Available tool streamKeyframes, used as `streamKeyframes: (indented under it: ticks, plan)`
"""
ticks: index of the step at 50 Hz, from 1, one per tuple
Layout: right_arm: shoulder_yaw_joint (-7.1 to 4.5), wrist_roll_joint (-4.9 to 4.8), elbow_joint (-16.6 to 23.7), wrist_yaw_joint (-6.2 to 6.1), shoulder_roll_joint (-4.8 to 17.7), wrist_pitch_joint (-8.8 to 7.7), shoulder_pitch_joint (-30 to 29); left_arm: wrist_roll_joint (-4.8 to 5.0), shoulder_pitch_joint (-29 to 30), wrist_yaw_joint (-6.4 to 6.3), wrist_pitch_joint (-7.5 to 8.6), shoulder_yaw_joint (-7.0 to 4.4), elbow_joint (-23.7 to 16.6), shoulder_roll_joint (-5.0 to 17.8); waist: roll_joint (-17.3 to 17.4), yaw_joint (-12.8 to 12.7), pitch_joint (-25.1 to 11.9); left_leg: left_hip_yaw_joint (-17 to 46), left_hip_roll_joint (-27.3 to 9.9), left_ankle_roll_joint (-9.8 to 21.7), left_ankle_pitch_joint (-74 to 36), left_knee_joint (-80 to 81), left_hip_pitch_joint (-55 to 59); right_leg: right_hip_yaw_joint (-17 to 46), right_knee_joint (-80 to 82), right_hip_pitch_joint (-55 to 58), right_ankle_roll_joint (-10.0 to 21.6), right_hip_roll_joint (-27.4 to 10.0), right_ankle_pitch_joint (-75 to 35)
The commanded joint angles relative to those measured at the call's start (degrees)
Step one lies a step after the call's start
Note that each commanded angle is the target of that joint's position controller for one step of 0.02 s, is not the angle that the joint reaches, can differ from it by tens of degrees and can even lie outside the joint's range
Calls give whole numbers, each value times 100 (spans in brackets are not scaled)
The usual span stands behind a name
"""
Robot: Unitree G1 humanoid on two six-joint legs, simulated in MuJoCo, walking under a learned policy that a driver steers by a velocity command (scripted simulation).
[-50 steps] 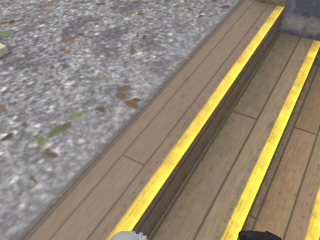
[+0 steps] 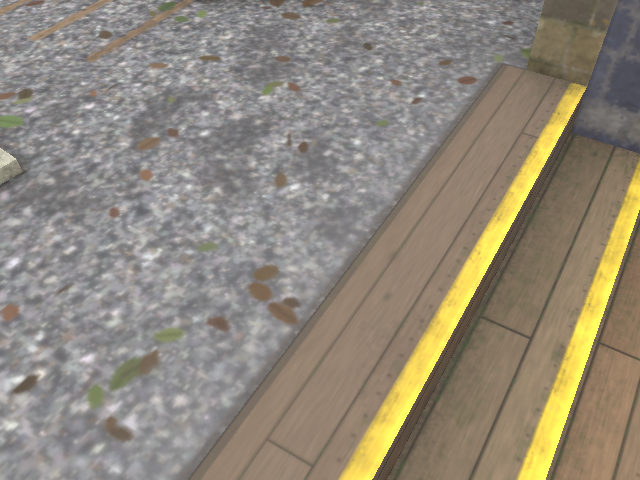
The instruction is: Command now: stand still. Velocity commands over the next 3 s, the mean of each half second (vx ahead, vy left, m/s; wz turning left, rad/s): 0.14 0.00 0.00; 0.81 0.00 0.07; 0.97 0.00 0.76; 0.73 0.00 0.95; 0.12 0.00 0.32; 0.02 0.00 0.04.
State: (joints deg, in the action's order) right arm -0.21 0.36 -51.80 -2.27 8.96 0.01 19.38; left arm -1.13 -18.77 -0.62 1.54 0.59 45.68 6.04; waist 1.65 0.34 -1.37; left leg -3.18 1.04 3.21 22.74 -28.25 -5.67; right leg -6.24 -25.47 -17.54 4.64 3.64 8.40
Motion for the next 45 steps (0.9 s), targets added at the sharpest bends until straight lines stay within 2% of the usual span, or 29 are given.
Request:
streamKeyframes:
  ticks: [1,3,6,15,16,17,18,19,20,21,23,24,25,28,30,31,33,34,35,36,37,38,39,40,41,42,43,44,45]
  plan:
    - [-72,22,-84,-15,426,-12,570,41,-491,-7,103,-142,-17,597,-411,10,424,650,-449,114,-581,893,-241,1516,1207,529,-159,-953,70]
    - [-65,-26,-161,-39,467,-78,508,56,-583,0,159,-158,91,527,-269,-41,200,665,-511,92,-830,1003,-237,1355,959,1001,-107,-896,-718]
    - [-26,-23,-217,-30,443,-164,370,36,-680,-2,188,-175,260,500,-135,-114,179,662,-589,71,-1481,995,-119,1114,740,1061,-42,-835,-1439]
    - [111,-14,-411,-83,444,-120,484,38,-825,-48,135,-134,736,508,-71,-121,299,623,-687,94,-2370,902,175,956,551,892,-25,-815,-1481]
    - [109,2,-434,-91,470,-122,588,24,-842,-46,109,-157,791,542,-88,-100,225,570,-570,179,-1617,894,178,928,572,872,3,-713,-535]
    - [57,41,-420,-89,604,-124,729,25,-840,-35,51,-275,826,796,-117,-28,304,547,-398,389,-259,738,170,859,441,571,120,-530,1038]
    - [4,84,-401,-72,783,-120,950,30,-553,-6,-20,-367,731,975,-13,173,600,917,-503,666,1118,922,276,858,268,-278,181,-429,2323]
    - [-66,106,-413,-60,1041,-122,1164,28,59,53,-43,-416,466,1054,215,402,1128,1558,-934,938,2228,1421,399,697,-276,-1414,155,-290,2551]
    - [-142,54,-458,-56,1250,-166,1388,59,740,128,-6,-361,140,824,768,621,1657,2327,-1633,1246,2796,2187,677,102,-1115,-2537,42,-134,1745]
    - [-188,67,-437,-44,1265,-216,1383,-2,1132,170,41,-366,-75,878,850,716,2043,2892,-2198,1515,2601,2549,803,-13,-1749,-3372,-24,-319,1588]
    - [-219,66,-410,-26,1115,-365,1240,-66,1117,256,123,-466,-217,1034,231,449,1896,2874,-2307,1625,1621,2595,1379,406,-2786,-4218,-152,-646,1439]
    - [-247,89,-382,-24,1090,-449,1047,-19,1037,313,148,-525,-233,1114,111,312,1681,2579,-2172,1517,967,2544,1662,515,-3116,-4416,-186,-707,1290]
    - [-242,142,-373,-14,1017,-507,1035,-20,1013,381,150,-534,-265,1075,58,209,1474,2166,-2025,1387,358,2545,1712,534,-3387,-4349,-200,-726,1108]
    - [-210,158,-281,34,882,-663,843,-39,1208,449,101,-489,-485,895,124,27,1293,1085,-1597,1044,-1628,2502,1046,349,-3605,-3770,-157,-710,777]
    - [-198,141,-204,28,914,-725,766,-37,1571,484,62,-408,-744,803,140,39,1248,658,-1487,941,-2942,2670,493,57,-2969,-2904,-55,-680,530]
    - [-205,130,-133,32,1025,-746,659,-22,1595,489,39,-388,-844,797,116,-24,1176,422,-1443,867,-4098,2643,294,-146,-2476,-2234,65,-562,393]
    - [-229,89,-59,60,1291,-753,729,32,1198,409,15,-451,-822,953,285,-207,472,43,-1332,725,-7705,1613,325,-586,-1987,-521,270,27,223]
    - [-286,40,-70,72,1496,-740,747,23,596,354,12,-532,-657,1106,627,-495,24,7,-1338,643,-8733,586,380,-585,-1840,296,331,231,156]
    - [-338,-13,-29,73,1629,-697,590,33,-366,316,31,-635,-382,1286,892,-974,-364,57,-1297,590,-8750,-569,206,-400,-1305,1261,389,228,-17]
    - [-349,-116,69,122,1594,-682,275,18,-1355,261,37,-758,-88,1569,967,-1481,-603,81,-970,552,-7889,-1892,-441,-340,-415,2475,319,64,-494]
    - [-269,-57,145,170,1146,-705,179,-87,-1536,249,73,-848,106,1901,618,-1253,-561,147,-336,477,-4415,-3723,-1847,517,-457,3328,188,-579,216]
    - [-64,-253,510,204,163,-776,604,-220,-1451,232,62,-892,-15,2410,-1348,-621,-1145,388,468,292,-218,-6710,-3190,3482,45,3761,759,-2511,-444]
    - [-107,-290,702,146,455,-810,159,-178,-1156,261,33,-836,21,2036,-1107,-754,-1437,1073,247,425,-886,-7930,-3680,4251,920,3375,1120,-2371,703]
    - [-103,-235,965,145,503,-829,-404,-199,-921,268,56,-717,88,1629,-860,-613,-842,724,26,485,-930,-8743,-4338,3680,1113,2805,1228,-2221,2051]
    - [-57,-156,1159,121,359,-832,-834,-249,-1020,285,118,-613,295,1299,-503,-595,-476,496,3,617,-572,-9810,-4932,3334,1222,2350,1248,-2213,1967]
    - [54,-12,1456,117,30,-803,-1316,-257,-1202,270,206,-504,529,1075,-334,-482,-273,590,-45,768,-184,-10571,-5657,3005,1107,2048,1173,-2110,1851]
    - [164,26,1634,160,-294,-740,-1581,-264,-1303,237,279,-372,770,778,-380,-329,-37,719,10,913,106,-11553,-6373,2801,1077,1584,1089,-2116,1930]
    - [293,-24,1917,139,-723,-607,-1937,-265,-1423,249,381,-276,1031,623,-455,-116,277,1010,107,1029,609,-12466,-7208,2567,1188,1185,910,-2377,2295]
    - [410,-19,2101,94,-1008,-475,-2131,-222,-1377,259,465,-198,1217,467,-379,187,601,1383,140,1139,626,-13035,-7733,2329,1233,564,604,-2519,2407]
